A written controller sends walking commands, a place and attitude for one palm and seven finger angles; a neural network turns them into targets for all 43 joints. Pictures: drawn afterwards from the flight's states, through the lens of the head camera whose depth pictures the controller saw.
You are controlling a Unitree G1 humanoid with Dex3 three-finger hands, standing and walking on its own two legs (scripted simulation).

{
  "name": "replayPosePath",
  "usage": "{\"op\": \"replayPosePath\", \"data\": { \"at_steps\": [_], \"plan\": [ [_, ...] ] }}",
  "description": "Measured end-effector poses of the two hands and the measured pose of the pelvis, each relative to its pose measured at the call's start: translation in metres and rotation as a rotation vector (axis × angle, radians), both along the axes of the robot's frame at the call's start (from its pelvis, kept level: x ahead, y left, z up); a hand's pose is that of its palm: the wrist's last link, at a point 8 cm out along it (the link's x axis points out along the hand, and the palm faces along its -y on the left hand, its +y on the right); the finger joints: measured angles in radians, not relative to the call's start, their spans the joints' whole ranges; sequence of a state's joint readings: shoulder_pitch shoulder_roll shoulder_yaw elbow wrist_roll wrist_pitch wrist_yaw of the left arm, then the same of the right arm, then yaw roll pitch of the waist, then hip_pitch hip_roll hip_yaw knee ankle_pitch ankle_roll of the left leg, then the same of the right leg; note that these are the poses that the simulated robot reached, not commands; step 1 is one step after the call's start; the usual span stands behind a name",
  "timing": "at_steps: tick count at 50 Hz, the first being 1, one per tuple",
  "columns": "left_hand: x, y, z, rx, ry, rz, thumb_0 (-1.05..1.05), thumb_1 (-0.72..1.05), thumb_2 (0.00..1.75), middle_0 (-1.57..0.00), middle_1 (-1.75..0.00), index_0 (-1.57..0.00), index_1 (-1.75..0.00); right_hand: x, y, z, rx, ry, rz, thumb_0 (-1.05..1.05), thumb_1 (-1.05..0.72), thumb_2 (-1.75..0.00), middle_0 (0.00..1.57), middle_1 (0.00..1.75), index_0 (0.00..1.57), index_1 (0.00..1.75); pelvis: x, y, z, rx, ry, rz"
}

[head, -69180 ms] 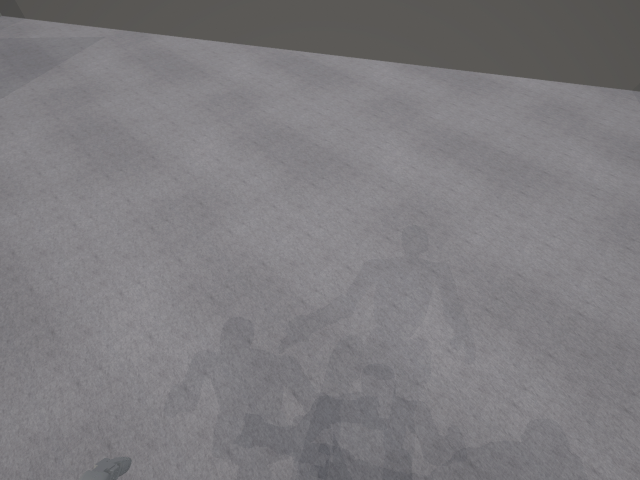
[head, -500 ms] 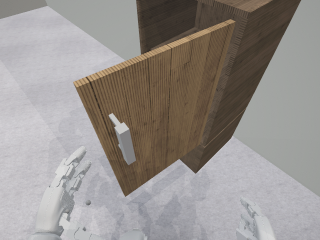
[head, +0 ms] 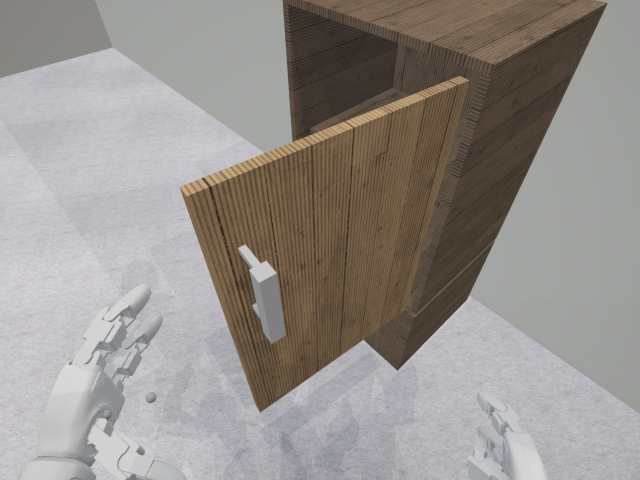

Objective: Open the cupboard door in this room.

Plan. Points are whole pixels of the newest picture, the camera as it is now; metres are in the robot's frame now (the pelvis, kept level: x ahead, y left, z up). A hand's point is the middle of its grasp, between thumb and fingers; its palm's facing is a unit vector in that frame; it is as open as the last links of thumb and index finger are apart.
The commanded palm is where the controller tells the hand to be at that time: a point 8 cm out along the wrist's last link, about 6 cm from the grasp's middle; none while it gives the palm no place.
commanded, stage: draw the hand back to the body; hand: left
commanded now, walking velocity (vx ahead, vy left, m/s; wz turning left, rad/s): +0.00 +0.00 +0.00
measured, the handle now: (260, 294) +0.34 +0.11 +0.06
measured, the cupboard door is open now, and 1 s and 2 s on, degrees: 83 83 83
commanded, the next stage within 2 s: step back with the hand held close in 1.22 s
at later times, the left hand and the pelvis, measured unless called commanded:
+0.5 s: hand (66, 356) +0.20 +0.25 +0.15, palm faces +0.33 -0.86 -0.38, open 13.2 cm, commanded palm +0.16 +0.29 +0.18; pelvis +0.02 +0.02 +0.04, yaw +0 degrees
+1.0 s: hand (33, 296) +0.23 +0.26 +0.21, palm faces +0.45 -0.80 -0.40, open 7.8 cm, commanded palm +0.18 +0.30 +0.22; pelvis +0.03 +0.00 +0.06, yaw -1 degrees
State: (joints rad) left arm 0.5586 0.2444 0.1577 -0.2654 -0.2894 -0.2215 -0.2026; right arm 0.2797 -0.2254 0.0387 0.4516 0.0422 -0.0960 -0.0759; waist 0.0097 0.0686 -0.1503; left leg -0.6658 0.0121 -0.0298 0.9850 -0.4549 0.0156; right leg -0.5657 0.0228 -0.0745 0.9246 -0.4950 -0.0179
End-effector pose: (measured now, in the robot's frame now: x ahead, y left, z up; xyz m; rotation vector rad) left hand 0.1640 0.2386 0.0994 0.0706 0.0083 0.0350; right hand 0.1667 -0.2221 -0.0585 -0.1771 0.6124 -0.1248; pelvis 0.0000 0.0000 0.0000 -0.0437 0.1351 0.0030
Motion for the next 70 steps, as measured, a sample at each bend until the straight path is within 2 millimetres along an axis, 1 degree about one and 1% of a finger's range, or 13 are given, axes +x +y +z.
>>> {"op": "replayPosePath", "data": {
  "at_steps": [8, 13, 20, 29, 37, 45, 47, 50, 53, 56, 63, 68, 70],
  "plan": [
    [-0.003, 0.013, 0.020, 0.014, -0.025, -0.009, -0.01, -0.47, 0.31, -0.16, -0.30, -0.16, -0.30, 0.004, 0.005, 0.014, -0.018, -0.037, 0.023, 0.02, -0.90, -0.90, 0.20, 0.30, 0.20, 0.30, 0.000, 0.005, 0.008, -0.005, -0.033, 0.006],
    [-0.003, 0.028, 0.036, 0.187, 0.025, 0.150, -0.01, -0.37, 0.35, -0.16, -0.30, -0.16, -0.30, 0.006, 0.010, 0.023, -0.034, -0.020, 0.013, 0.02, -0.90, -0.90, 0.20, 0.30, 0.20, 0.30, 0.003, 0.008, 0.020, 0.003, -0.063, -0.002],
    [-0.007, 0.039, 0.052, 0.283, 0.065, 0.268, -0.01, -0.16, 0.44, -0.17, -0.30, -0.17, -0.30, 0.010, 0.019, 0.030, -0.033, 0.008, 0.024, 0.02, -0.90, -0.90, 0.20, 0.30, 0.20, 0.30, 0.010, 0.015, 0.035, 0.013, -0.107, -0.007],
    [0.005, 0.059, 0.083, 0.341, -0.003, 0.353, 0.00, 0.15, 0.57, -0.18, -0.30, -0.18, -0.30, 0.022, 0.026, 0.036, -0.030, 0.027, 0.055, 0.02, -0.90, -0.90, 0.20, 0.30, 0.20, 0.30, 0.021, 0.017, 0.048, 0.023, -0.157, -0.010],
    [0.015, 0.064, 0.105, 0.365, -0.061, 0.375, 0.00, 0.42, 0.69, -0.19, -0.30, -0.20, -0.30, 0.033, 0.021, 0.043, -0.028, 0.027, 0.063, 0.02, -0.90, -0.90, 0.20, 0.30, 0.20, 0.30, 0.028, 0.014, 0.054, 0.031, -0.180, -0.019],
    [0.018, 0.067, 0.131, 0.404, -0.134, 0.414, 0.01, 0.69, 0.81, -0.20, -0.30, -0.21, -0.30, 0.038, 0.009, 0.043, -0.025, 0.041, 0.059, 0.02, -0.90, -0.90, 0.20, 0.30, 0.20, 0.30, 0.031, 0.005, 0.057, 0.035, -0.193, -0.021],
    [0.018, 0.066, 0.131, 0.401, -0.135, 0.420, 0.01, 0.75, 0.83, -0.21, -0.30, -0.21, -0.30, 0.037, 0.006, 0.042, -0.021, 0.047, 0.056, 0.02, -0.90, -0.90, 0.20, 0.30, 0.20, 0.30, 0.030, 0.003, 0.058, 0.035, -0.195, -0.022],
    [0.018, 0.060, 0.125, 0.384, -0.107, 0.416, 0.01, 0.81, 0.86, -0.21, -0.30, -0.21, -0.30, 0.035, 0.000, 0.040, -0.017, 0.058, 0.048, 0.02, -0.90, -0.90, 0.20, 0.30, 0.20, 0.30, 0.030, 0.000, 0.058, 0.036, -0.197, -0.023],
    [0.017, 0.053, 0.118, 0.370, -0.077, 0.403, 0.01, 0.85, 0.88, -0.21, -0.30, -0.21, -0.30, 0.032, -0.006, 0.038, -0.021, 0.071, 0.041, 0.02, -0.90, -0.90, 0.20, 0.30, 0.20, 0.30, 0.029, -0.004, 0.059, 0.038, -0.199, -0.022],
    [0.015, 0.048, 0.116, 0.367, -0.070, 0.394, 0.01, 0.87, 0.88, -0.21, -0.30, -0.21, -0.30, 0.029, -0.011, 0.038, -0.025, 0.078, 0.033, 0.02, -0.90, -0.90, 0.20, 0.30, 0.20, 0.30, 0.028, -0.008, 0.059, 0.038, -0.202, -0.021],
    [0.010, 0.042, 0.124, 0.384, -0.103, 0.405, 0.02, 0.88, 0.89, -0.21, -0.30, -0.21, -0.30, 0.026, -0.020, 0.037, -0.025, 0.071, 0.025, 0.02, -0.90, -0.90, 0.20, 0.30, 0.20, 0.29, 0.026, -0.016, 0.059, 0.038, -0.215, -0.019],
    [0.008, 0.039, 0.124, 0.378, -0.099, 0.408, 0.02, 0.89, 0.89, -0.21, -0.30, -0.21, -0.30, 0.026, -0.023, 0.037, -0.018, 0.065, 0.020, 0.02, -0.90, -0.90, 0.20, 0.30, 0.20, 0.29, 0.022, -0.020, 0.059, 0.038, -0.219, -0.018],
    [0.008, 0.038, 0.129, 0.397, -0.122, 0.399, 0.02, 0.89, 0.89, -0.21, -0.30, -0.21, -0.30, 0.025, -0.024, 0.038, -0.021, 0.069, 0.023, 0.02, -0.90, -0.90, 0.20, 0.30, 0.20, 0.29, 0.020, -0.021, 0.059, 0.032, -0.206, -0.011]
  ]
}}
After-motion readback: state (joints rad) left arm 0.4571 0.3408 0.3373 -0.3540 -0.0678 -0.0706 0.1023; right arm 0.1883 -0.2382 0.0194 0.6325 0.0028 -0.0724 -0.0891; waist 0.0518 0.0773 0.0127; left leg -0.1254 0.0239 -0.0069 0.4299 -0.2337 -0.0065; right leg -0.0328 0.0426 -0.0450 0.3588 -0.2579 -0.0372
